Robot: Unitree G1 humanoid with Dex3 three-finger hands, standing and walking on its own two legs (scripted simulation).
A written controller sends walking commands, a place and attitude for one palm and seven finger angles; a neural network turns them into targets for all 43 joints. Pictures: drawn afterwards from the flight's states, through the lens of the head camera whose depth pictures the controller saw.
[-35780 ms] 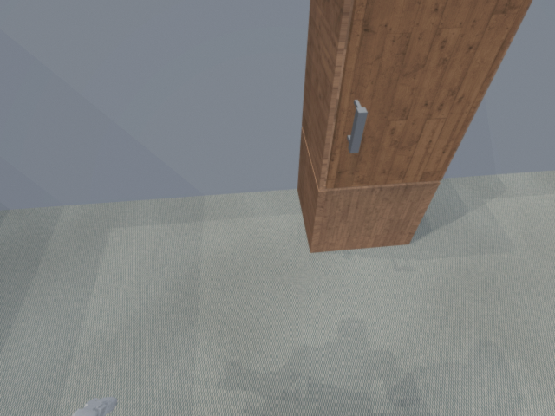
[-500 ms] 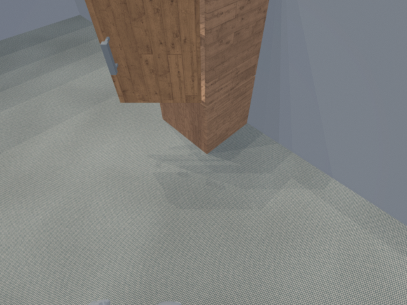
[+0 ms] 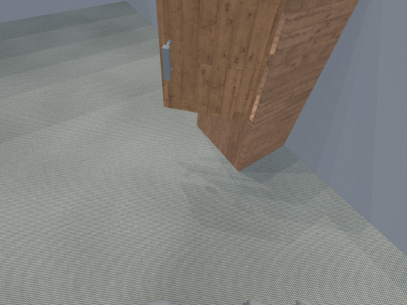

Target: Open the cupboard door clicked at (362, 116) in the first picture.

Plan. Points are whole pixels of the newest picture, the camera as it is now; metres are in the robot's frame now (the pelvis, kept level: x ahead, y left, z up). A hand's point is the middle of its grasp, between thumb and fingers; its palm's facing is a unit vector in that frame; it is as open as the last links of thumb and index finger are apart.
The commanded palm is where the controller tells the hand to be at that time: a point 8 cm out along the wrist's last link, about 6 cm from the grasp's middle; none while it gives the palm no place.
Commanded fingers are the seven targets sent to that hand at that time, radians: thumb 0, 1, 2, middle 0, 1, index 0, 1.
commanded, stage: take the last steps up to it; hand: left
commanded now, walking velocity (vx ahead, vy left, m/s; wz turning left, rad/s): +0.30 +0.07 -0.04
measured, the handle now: (168, 60) +0.92 +0.23 -0.07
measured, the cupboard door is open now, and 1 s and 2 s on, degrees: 45 45 45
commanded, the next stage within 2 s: come to a stop and stand still in 0.76 s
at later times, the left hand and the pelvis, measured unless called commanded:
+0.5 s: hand (153, 218) +0.33 +0.16 -0.15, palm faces -0.08 -0.98 -0.17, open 7.3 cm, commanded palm none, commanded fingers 0.00 0.90 0.90 -0.20 -0.30 -0.20 -0.30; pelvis +0.18 +0.00 +0.00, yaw -1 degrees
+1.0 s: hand (123, 217) +0.33 +0.24 -0.17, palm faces +0.03 -0.98 -0.18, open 7.3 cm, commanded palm none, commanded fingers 0.00 0.90 0.90 -0.20 -0.30 -0.20 -0.30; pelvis +0.33 +0.06 +0.01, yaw -2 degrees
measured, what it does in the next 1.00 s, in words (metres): walks ahead: right foot, then left foot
